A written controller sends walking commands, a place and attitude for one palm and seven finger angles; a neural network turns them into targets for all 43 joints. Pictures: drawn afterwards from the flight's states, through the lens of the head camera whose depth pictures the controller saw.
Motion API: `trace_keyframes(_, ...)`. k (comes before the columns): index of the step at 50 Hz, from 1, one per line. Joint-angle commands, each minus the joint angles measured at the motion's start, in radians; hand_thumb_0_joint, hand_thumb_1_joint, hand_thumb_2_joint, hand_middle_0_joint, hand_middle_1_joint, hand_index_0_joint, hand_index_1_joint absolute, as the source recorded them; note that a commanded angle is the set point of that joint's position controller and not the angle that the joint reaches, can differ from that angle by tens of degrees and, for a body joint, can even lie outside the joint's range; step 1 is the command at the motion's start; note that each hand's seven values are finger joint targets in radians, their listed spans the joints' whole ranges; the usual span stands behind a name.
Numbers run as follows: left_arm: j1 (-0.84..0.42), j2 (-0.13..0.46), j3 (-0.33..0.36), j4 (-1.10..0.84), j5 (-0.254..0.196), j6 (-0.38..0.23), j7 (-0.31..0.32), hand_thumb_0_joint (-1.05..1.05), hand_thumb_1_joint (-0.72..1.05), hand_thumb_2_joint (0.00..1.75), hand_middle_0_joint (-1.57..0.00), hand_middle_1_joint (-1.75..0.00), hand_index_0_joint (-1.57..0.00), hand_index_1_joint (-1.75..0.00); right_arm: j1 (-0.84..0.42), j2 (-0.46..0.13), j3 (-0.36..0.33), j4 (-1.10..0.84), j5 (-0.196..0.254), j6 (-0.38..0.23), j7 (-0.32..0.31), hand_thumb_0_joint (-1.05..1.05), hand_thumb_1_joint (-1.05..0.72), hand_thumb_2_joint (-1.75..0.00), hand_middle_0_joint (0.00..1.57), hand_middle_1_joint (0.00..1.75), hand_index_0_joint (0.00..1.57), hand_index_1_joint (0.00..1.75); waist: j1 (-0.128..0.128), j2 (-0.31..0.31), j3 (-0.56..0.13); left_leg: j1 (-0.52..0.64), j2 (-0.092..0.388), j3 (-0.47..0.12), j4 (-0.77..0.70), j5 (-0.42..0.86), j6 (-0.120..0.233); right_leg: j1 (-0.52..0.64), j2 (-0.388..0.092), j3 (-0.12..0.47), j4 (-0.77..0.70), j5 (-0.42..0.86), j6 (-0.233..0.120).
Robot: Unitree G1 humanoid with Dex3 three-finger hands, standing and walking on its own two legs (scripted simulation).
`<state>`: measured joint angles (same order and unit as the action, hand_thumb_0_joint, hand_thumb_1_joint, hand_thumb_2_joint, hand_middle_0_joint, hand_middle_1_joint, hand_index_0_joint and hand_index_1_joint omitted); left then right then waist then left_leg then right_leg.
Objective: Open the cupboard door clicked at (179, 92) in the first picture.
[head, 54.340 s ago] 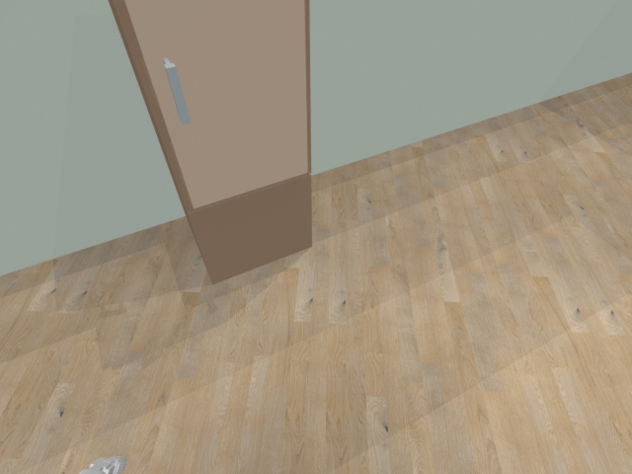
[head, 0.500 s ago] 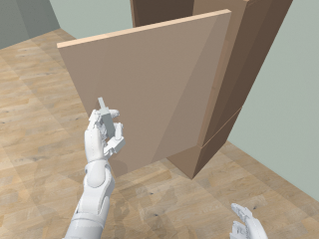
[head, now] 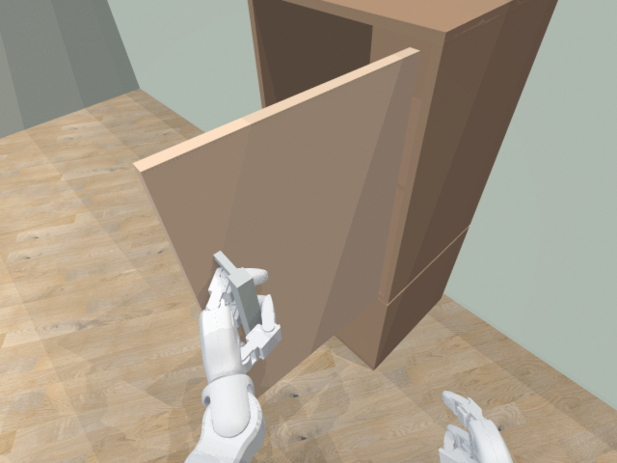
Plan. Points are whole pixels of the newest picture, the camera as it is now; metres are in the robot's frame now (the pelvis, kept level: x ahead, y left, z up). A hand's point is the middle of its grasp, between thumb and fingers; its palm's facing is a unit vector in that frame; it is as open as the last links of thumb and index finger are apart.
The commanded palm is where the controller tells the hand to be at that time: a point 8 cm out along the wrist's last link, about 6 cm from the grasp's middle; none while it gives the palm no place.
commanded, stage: open thumb and fingers to let go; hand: left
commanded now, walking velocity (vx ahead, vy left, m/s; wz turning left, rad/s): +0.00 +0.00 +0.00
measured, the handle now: (240, 299) +0.31 +0.10 +0.07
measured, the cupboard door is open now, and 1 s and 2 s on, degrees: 87 85 87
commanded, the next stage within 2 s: slide the hand sideways off the handle in 0.76 s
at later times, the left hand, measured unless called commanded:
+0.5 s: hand (255, 314) +0.29 +0.08 +0.08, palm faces +0.31 -0.95 -0.01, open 13.1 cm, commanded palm +0.24 +0.11 +0.07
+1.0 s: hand (254, 337) +0.26 +0.07 +0.07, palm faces -0.04 -1.00 -0.06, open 15.7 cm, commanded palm +0.24 +0.10 +0.07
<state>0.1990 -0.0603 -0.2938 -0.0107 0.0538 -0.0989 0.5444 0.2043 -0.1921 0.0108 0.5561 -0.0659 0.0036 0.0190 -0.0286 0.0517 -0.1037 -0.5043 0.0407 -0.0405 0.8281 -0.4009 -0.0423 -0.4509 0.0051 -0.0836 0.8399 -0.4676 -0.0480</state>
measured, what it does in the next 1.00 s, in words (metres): stands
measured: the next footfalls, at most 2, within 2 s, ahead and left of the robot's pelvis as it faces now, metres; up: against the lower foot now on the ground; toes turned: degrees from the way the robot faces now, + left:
none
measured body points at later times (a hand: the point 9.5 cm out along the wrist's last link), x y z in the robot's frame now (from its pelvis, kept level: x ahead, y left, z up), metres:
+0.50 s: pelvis -0.01 +0.02 +0.00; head +0.00 +0.00 +0.45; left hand +0.26 +0.13 +0.08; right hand +0.17 -0.20 -0.10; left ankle +0.02 +0.16 -0.70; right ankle -0.02 -0.08 -0.70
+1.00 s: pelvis -0.02 +0.03 -0.01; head -0.01 +0.02 +0.44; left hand +0.25 +0.13 +0.08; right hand +0.16 -0.18 -0.09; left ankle +0.02 +0.16 -0.70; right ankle -0.02 -0.08 -0.70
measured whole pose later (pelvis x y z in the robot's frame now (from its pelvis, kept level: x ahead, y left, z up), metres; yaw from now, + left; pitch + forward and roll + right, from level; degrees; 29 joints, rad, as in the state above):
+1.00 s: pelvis -0.02 +0.03 -0.01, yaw +0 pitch +5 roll -1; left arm 0.08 0.02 -0.28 0.05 0.04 -0.17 0.21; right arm 0.21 -0.19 0.02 0.52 -0.03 0.01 0.02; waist 0.01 0.04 -0.08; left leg -0.59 0.01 -0.03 0.89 -0.40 -0.01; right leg -0.53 -0.03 -0.07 0.89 -0.45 -0.01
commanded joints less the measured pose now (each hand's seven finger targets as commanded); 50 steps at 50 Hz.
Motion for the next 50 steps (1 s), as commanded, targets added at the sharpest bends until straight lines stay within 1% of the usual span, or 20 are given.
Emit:
trace_keyframes(1,-0.224,-0.115,0.058,-0.194,0.022,-0.084,0.040,0.00,0.62,0.78,-0.38,-1.32,-0.38,-1.32,-0.147,-0.058,-0.021,-0.148,0.001,-0.054,-0.015,0.00,-0.90,-0.90,0.20,0.30,0.20,0.30,0.030,-0.145,-0.129,0.071,-0.067,0.036,-0.036,0.171,0.053,0.016,-0.048,0.105,-0.233,0.277,0.046)
trace_keyframes(3,-0.214,-0.120,0.046,-0.189,0.027,-0.088,0.028,0.00,0.48,0.72,-0.37,-1.30,-0.37,-1.30,-0.128,-0.063,-0.025,-0.150,0.003,-0.054,-0.012,0.00,-0.90,-0.90,0.20,0.30,0.20,0.30,0.029,-0.159,-0.150,0.069,-0.065,0.036,-0.042,0.194,0.053,0.036,-0.046,0.094,-0.212,0.346,0.049)
trace_keyframes(8,-0.251,-0.121,0.027,-0.171,0.030,-0.107,0.003,0.00,0.13,0.57,-0.35,-1.27,-0.35,-1.27,-0.115,-0.074,-0.031,-0.149,0.004,-0.052,-0.014,0.00,-0.90,-0.90,0.20,0.30,0.20,0.30,0.009,-0.185,-0.142,0.062,-0.060,0.033,-0.037,0.191,0.058,0.020,-0.047,0.090,-0.205,0.354,0.052)
trace_keyframes(10,-0.294,-0.137,0.009,-0.179,0.035,-0.112,0.002,0.00,-0.01,0.51,-0.33,-1.25,-0.33,-1.25,-0.116,-0.074,-0.031,-0.149,0.006,-0.050,-0.013,0.00,-0.90,-0.90,0.20,0.30,0.20,0.30,0.004,-0.138,-0.151,0.071,-0.058,0.035,-0.038,0.191,0.059,0.002,-0.041,0.077,-0.187,0.332,0.044)
trace_keyframes(12,-0.290,-0.134,0.010,-0.179,0.040,-0.114,0.007,0.00,-0.15,0.45,-0.32,-1.24,-0.32,-1.24,-0.110,-0.075,-0.035,-0.151,0.006,-0.049,-0.013,0.00,-0.90,-0.90,0.20,0.30,0.20,0.30,0.007,-0.131,-0.182,0.077,-0.056,0.035,-0.034,0.206,0.059,0.006,-0.035,0.068,-0.168,0.349,0.040)
trace_keyframes(15,-0.273,-0.142,0.006,-0.165,0.034,-0.102,0.006,0.00,-0.36,0.36,-0.31,-1.22,-0.31,-1.22,-0.110,-0.075,-0.033,-0.159,0.009,-0.043,-0.013,0.00,-0.90,-0.90,0.20,0.30,0.20,0.30,0.011,-0.145,-0.176,0.070,-0.055,0.035,-0.037,0.211,0.059,0.008,-0.031,0.057,-0.162,0.351,0.037)
trace_keyframes(17,-0.292,-0.150,0.000,-0.178,0.034,-0.099,0.012,0.00,-0.50,0.30,-0.30,-1.20,-0.30,-1.20,-0.109,-0.074,-0.033,-0.160,0.010,-0.043,-0.013,0.00,-0.90,-0.90,0.20,0.30,0.20,0.30,0.013,-0.123,-0.189,0.075,-0.055,0.036,-0.038,0.212,0.058,0.005,-0.026,0.051,-0.155,0.336,0.033)
trace_keyframes(19,-0.289,-0.148,0.006,-0.154,0.031,-0.088,0.015,0.00,-0.50,0.30,-0.30,-1.20,-0.30,-1.20,-0.116,-0.075,-0.030,-0.162,0.010,-0.038,-0.015,0.00,-0.90,-0.90,0.20,0.30,0.20,0.30,0.015,-0.133,-0.166,0.068,-0.053,0.035,-0.041,0.203,0.058,-0.006,-0.024,0.045,-0.159,0.309,0.031)
trace_keyframes(20,-0.319,-0.150,0.004,-0.153,0.032,-0.088,0.018,0.00,-0.50,0.30,-0.29,-1.15,-0.29,-1.15,-0.117,-0.075,-0.030,-0.159,0.010,-0.039,-0.016,0.00,-0.90,-0.90,0.20,0.30,0.20,0.30,0.008,-0.144,-0.161,0.070,-0.052,0.033,-0.039,0.200,0.059,-0.015,-0.023,0.045,-0.161,0.301,0.032)
trace_keyframes(27,-0.297,-0.187,-0.025,-0.148,0.040,-0.071,0.030,0.00,-0.50,0.30,-0.23,-0.80,-0.23,-0.80,-0.123,-0.074,-0.030,-0.167,0.015,-0.037,-0.006,0.00,-0.90,-0.90,0.20,0.30,0.20,0.30,0.019,-0.115,-0.163,0.077,-0.045,0.031,-0.049,0.205,0.054,-0.024,-0.009,0.022,-0.143,0.270,0.018)
trace_keyframes(30,-0.364,-0.204,-0.038,-0.149,0.045,-0.065,0.044,0.00,-0.50,0.30,-0.21,-0.65,-0.21,-0.65,-0.134,-0.075,-0.030,-0.161,0.014,-0.040,-0.002,0.00,-0.90,-0.90,0.20,0.30,0.20,0.30,0.012,-0.089,-0.154,0.078,-0.041,0.022,-0.053,0.178,0.053,-0.052,-0.005,0.011,-0.136,0.215,0.014)
trace_keyframes(34,-0.370,-0.197,-0.019,-0.118,0.038,-0.048,0.051,0.00,-0.50,0.30,-0.18,-0.45,-0.18,-0.45,-0.142,-0.074,-0.028,-0.158,0.016,-0.036,-0.002,0.00,-0.90,-0.90,0.20,0.30,0.20,0.30,0.024,-0.119,-0.165,0.070,-0.043,0.021,-0.057,0.175,0.052,-0.043,-0.003,0.009,-0.137,0.205,0.013)
trace_keyframes(37,-0.410,-0.209,-0.022,-0.107,0.035,-0.039,0.059,0.00,-0.50,0.30,-0.15,-0.30,-0.15,-0.30,-0.141,-0.073,-0.025,-0.151,0.014,-0.035,-0.002,0.00,-0.90,-0.90,0.20,0.30,0.20,0.30,0.017,-0.117,-0.165,0.071,-0.045,0.020,-0.053,0.172,0.052,-0.051,-0.003,0.008,-0.136,0.198,0.013)
trace_keyframes(43,-0.418,-0.216,-0.027,-0.101,0.039,-0.034,0.058,0.00,-0.50,0.30,-0.15,-0.30,-0.15,-0.30,-0.149,-0.071,-0.027,-0.150,0.018,-0.031,0.002,0.00,-0.90,-0.90,0.20,0.30,0.20,0.30,0.021,-0.119,-0.163,0.068,-0.042,0.012,-0.057,0.157,0.049,-0.055,-0.002,0.004,-0.134,0.171,0.009)
trace_keyframes(44,-0.398,-0.096,-0.228,-0.117,0.141,-0.083,-0.154,0.00,-0.50,0.30,-0.15,-0.30,-0.15,-0.30,-0.061,-0.110,-0.030,-0.124,0.024,-0.023,0.008,0.00,-0.90,-0.90,0.20,0.30,0.20,0.30,-0.069,-0.165,-0.113,0.082,-0.043,0.016,-0.047,0.185,0.072,-0.100,-0.011,0.053,-0.128,0.274,0.017)
trace_keyframes(45,-0.426,-0.027,-0.149,-0.182,0.100,-0.135,-0.271,0.00,-0.50,0.30,-0.15,-0.30,-0.15,-0.30,-0.053,-0.103,-0.038,-0.161,0.034,-0.026,-0.002,0.00,-0.90,-0.90,0.20,0.30,0.20,0.30,-0.039,-0.128,-0.179,0.079,-0.045,0.020,-0.041,0.194,0.077,-0.065,-0.015,0.049,-0.111,0.314,0.012)
trace_keyframes(46,-0.429,0.001,-0.149,-0.210,0.076,-0.166,-0.362,0.00,-0.50,0.30,-0.15,-0.30,-0.15,-0.30,-0.053,-0.107,-0.034,-0.177,0.037,-0.034,-0.010,0.00,-0.90,-0.90,0.20,0.30,0.20,0.30,-0.032,-0.097,-0.219,0.096,-0.050,0.024,-0.034,0.199,0.081,-0.047,-0.017,0.055,-0.100,0.337,0.012)
trace_keyframes(47,-0.424,0.018,-0.142,-0.212,0.041,-0.186,-0.442,0.00,-0.50,0.30,-0.15,-0.30,-0.15,-0.30,-0.049,-0.106,-0.028,-0.184,0.047,-0.042,-0.017,0.00,-0.90,-0.90,0.20,0.30,0.20,0.30,-0.041,-0.083,-0.206,0.101,-0.049,0.019,-0.036,0.186,0.081,-0.056,-0.016,0.051,-0.099,0.321,0.012)
trace_keyframes(48,-0.406,0.022,-0.129,-0.231,-0.005,-0.194,-0.501,0.00,-0.50,0.30,-0.15,-0.30,-0.15,-0.30,-0.045,-0.108,-0.024,-0.200,0.056,-0.050,-0.022,0.00,-0.90,-0.90,0.20,0.30,0.20,0.30,-0.034,-0.052,-0.216,0.110,-0.050,0.020,-0.041,0.173,0.079,-0.050,-0.014,0.050,-0.100,0.302,0.010)
trace_keyframes(50,-0.375,-0.004,-0.086,-0.217,-0.093,-0.182,-0.534,0.00,-0.50,0.30,-0.15,-0.30,-0.15,-0.30,-0.065,-0.099,-0.010,-0.224,0.071,-0.068,-0.031,0.00,-0.90,-0.90,0.20,0.30,0.20,0.30,-0.023,-0.047,-0.166,0.090,-0.050,0.008,-0.064,0.095,0.069,-0.077,-0.004,0.032,-0.115,0.198,0.015)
